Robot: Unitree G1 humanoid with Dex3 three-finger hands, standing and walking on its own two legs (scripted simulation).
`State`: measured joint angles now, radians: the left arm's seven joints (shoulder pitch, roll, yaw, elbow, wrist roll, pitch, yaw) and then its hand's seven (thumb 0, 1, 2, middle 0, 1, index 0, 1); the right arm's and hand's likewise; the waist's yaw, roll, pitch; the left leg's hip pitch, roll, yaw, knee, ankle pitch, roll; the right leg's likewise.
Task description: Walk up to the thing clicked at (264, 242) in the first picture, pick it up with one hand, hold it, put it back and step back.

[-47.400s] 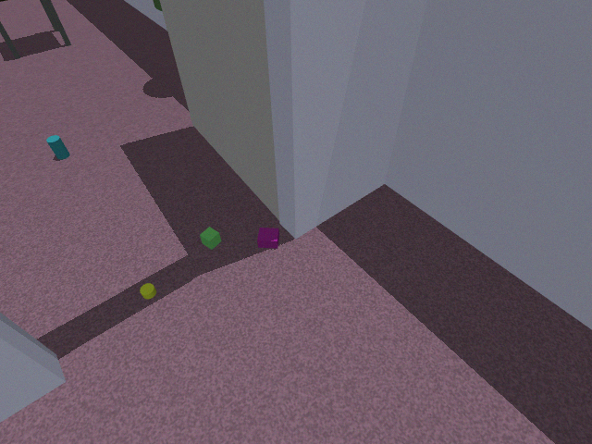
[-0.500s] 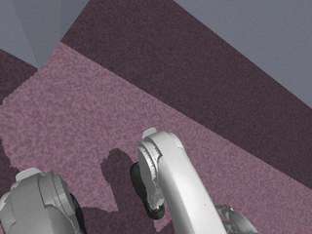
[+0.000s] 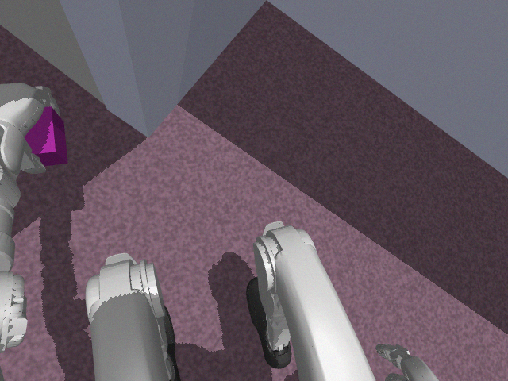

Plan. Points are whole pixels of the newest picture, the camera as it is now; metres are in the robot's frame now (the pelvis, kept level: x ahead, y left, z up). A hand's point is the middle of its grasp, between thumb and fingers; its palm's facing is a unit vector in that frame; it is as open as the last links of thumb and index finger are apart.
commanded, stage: lift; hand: left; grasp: from above
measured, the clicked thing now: (28, 139) +0.52 +0.28 -0.13
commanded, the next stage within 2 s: hold in 1.24 s
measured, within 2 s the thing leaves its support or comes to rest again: neither
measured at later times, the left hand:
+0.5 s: hand out of the picture +0.41 +0.27 +0.09, palm faces -0.45 -0.09 -0.89, open 10.1 cm
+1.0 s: hand out of the picture +0.38 +0.26 +0.24, palm faces -0.44 -0.09 -0.89, open 10.1 cm
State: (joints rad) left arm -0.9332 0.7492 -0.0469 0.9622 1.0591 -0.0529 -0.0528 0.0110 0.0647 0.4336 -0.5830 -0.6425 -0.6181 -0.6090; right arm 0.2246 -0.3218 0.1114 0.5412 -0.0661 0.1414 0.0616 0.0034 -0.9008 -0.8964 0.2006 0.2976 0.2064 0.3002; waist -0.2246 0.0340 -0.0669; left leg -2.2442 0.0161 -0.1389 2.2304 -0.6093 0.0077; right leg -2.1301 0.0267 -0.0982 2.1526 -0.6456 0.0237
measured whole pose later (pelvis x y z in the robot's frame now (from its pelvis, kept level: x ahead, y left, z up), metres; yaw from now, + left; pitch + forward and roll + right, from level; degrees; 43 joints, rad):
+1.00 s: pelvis +0.05 +0.00 +0.31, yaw +7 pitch +16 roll -2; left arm -0.42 0.42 -0.19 0.86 1.01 0.00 0.11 0.01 0.03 0.45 -0.62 -0.62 -0.66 -0.58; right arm 0.24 -0.24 -0.03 0.73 0.04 0.00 -0.06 0.01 -0.89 -0.89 0.20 0.30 0.20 0.30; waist -0.08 0.04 -0.13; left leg -0.94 0.04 -0.01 1.11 -0.44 0.00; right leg -0.90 0.02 0.00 1.07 -0.45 0.01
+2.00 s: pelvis +0.08 +0.01 +0.38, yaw +6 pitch +5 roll +0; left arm -0.28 0.41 -0.22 0.66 1.01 -0.01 -0.01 0.01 0.03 0.45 -0.63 -0.61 -0.67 -0.57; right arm 0.21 -0.25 -0.04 0.69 0.06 0.07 -0.06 0.01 -0.89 -0.89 0.20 0.30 0.20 0.30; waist -0.01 0.05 -0.06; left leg -0.46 0.02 0.03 0.67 -0.31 0.00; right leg -0.44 0.00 0.03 0.66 -0.32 0.02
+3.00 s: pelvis +0.08 +0.00 +0.39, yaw +6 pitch +2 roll +0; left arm -0.25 0.42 -0.23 0.58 0.98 -0.02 -0.07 0.01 0.04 0.44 -0.63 -0.61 -0.66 -0.57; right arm 0.16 -0.25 -0.02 0.69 0.07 0.06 -0.08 0.01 -0.90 -0.90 0.20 0.30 0.20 0.30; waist 0.01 0.05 -0.01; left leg -0.32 0.02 0.03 0.52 -0.23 -0.01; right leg -0.32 0.00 0.03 0.54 -0.26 0.01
